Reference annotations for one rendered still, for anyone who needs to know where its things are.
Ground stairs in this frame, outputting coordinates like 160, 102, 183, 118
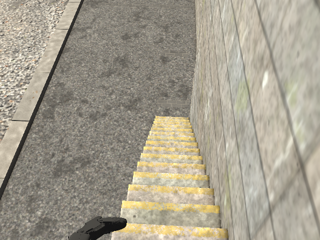
111, 116, 229, 240

